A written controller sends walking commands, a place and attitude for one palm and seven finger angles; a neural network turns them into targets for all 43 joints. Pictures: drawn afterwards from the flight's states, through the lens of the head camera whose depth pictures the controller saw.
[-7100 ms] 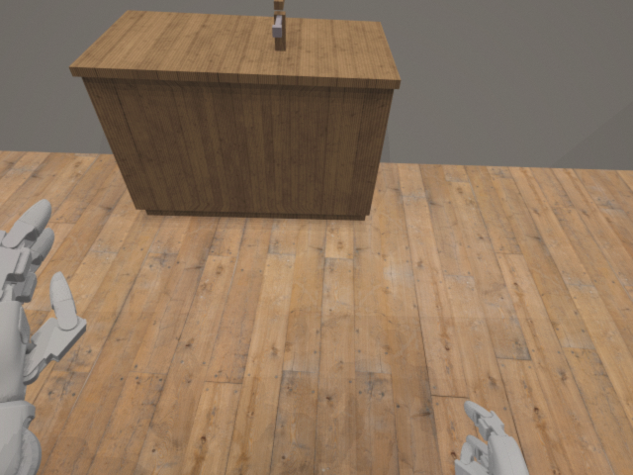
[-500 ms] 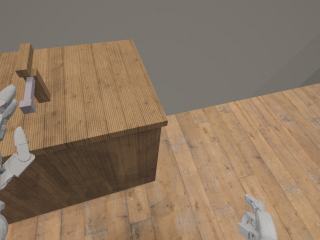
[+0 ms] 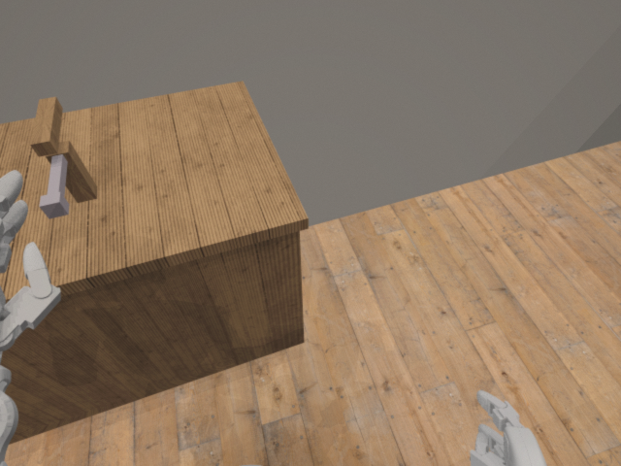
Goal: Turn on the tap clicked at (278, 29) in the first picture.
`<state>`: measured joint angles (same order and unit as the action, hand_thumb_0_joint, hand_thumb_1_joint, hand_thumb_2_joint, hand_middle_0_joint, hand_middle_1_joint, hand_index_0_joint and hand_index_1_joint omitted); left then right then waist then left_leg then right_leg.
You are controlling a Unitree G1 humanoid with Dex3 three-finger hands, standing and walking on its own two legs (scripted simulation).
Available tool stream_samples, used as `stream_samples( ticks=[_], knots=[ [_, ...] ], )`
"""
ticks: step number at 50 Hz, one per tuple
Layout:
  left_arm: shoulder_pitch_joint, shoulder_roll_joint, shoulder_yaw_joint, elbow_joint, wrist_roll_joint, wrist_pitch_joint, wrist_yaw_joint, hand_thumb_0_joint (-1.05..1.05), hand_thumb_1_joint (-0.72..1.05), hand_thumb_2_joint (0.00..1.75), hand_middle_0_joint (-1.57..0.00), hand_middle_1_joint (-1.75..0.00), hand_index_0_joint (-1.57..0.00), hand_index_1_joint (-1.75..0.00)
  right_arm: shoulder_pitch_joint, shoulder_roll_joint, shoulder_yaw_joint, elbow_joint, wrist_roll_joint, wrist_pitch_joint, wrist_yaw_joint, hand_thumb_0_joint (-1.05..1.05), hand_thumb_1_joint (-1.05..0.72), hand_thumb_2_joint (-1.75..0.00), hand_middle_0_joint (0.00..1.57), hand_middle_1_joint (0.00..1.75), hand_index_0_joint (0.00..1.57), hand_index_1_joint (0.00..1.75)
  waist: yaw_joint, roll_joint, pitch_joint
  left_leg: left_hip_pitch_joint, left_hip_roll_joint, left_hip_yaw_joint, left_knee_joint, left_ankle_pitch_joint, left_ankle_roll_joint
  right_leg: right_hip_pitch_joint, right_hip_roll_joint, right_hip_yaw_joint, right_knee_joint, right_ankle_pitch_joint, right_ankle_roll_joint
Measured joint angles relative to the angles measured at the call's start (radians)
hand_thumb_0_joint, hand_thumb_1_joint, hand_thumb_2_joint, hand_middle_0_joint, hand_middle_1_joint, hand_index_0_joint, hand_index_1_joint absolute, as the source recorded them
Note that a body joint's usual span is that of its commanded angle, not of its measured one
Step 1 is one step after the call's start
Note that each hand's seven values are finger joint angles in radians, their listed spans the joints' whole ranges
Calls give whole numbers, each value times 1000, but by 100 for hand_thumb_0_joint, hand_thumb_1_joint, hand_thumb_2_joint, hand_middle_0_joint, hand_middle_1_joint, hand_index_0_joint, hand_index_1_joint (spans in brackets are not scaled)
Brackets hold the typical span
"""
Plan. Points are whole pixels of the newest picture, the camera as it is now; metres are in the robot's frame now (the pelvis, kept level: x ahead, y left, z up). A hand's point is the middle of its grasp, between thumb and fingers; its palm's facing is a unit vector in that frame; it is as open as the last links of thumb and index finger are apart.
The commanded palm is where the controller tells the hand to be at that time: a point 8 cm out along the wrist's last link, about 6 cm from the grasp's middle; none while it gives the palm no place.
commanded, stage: come to a stop and stand still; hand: left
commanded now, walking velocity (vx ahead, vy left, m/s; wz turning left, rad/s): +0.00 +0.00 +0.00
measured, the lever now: (54, 205) +0.44 +0.44 +0.05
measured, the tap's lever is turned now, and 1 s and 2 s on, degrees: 0 0 0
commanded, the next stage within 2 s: look again from close up in 1.42 s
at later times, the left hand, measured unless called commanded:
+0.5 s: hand out of the picture +0.19 +0.31 +0.16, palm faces +0.39 -0.84 -0.38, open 7.4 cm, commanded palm +0.14 +0.34 +0.18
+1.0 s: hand out of the picture +0.22 +0.33 +0.16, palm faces +0.52 -0.79 -0.33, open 7.5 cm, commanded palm +0.16 +0.35 +0.18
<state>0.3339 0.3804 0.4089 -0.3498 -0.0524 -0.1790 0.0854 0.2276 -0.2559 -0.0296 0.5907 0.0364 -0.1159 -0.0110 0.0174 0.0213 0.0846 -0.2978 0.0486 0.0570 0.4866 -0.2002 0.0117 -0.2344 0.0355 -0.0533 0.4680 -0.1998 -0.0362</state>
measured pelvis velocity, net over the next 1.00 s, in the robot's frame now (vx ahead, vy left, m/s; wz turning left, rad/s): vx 0.03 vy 0.05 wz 0.10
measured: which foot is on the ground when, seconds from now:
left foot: down 0.00-1.00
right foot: down 0.00-1.00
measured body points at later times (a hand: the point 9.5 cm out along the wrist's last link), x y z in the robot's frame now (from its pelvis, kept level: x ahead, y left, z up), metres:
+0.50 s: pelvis -0.01 +0.06 +0.00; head -0.01 +0.08 +0.45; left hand +0.17 +0.35 +0.18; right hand +0.16 -0.14 -0.07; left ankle +0.07 +0.13 -0.73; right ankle +0.03 -0.08 -0.73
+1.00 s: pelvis +0.03 +0.05 +0.01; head +0.03 +0.07 +0.46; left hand +0.19 +0.37 +0.18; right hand +0.24 -0.14 -0.06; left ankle +0.07 +0.13 -0.74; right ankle +0.04 -0.07 -0.74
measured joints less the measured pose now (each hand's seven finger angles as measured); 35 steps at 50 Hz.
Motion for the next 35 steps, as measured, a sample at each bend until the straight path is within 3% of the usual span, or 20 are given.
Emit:
stream_samples(
  ticks=[3,6,12,16,22,28,35],
  knots=[
    [144,-43,-102,-72,16,3,-18,1,89,90,-20,-30,-20,-30,25,-9,-4,-6,-6,-8,-16,2,-90,-90,20,30,20,30,-10,-35,-24,-4,-26,-27,16,-52,6,1,1,20,-12,13,-4],
    [176,-30,-134,-89,29,3,-18,1,88,90,-21,-30,-21,-30,41,-1,2,-2,-19,-22,-37,2,-90,-90,20,30,20,29,-8,-72,-25,2,-36,-49,18,-15,6,7,5,22,-6,13,-2],
    [12,24,-43,-70,42,-21,17,2,88,90,-22,-31,-22,-30,44,30,20,-2,-28,-50,-37,2,-90,-90,20,30,20,29,15,-92,4,11,-41,-67,3,47,17,13,10,23,14,-71,20],
    [-54,26,4,-93,43,-62,23,2,88,90,-21,-30,-21,-30,22,55,36,-14,-30,-70,-10,2,-90,-90,20,30,20,29,11,-69,13,0,-59,-68,8,69,29,8,4,39,16,-42,24],
    [55,-16,-50,-96,41,-69,-6,1,89,90,-21,-30,-20,-30,8,93,65,2,-37,-50,5,2,-90,-90,21,30,21,30,16,-27,-39,-12,-77,-66,-2,-24,22,18,-4,60,-45,-67,28],
    [25,-11,-61,-51,51,-30,-8,1,88,90,-21,-30,-21,-30,-13,112,73,13,-46,-39,-10,1,-90,-90,21,30,21,30,33,-46,-5,14,-107,-63,-75,56,45,8,-12,99,-15,-115,35],
    [28,-19,-44,-120,54,-30,9,2,88,90,-21,-30,-21,-30,-13,101,62,7,-49,-36,0,2,-90,-90,21,30,21,30,22,-50,0,36,-117,-60,-113,110,49,48,-13,110,-56,-45,25]
  ],
)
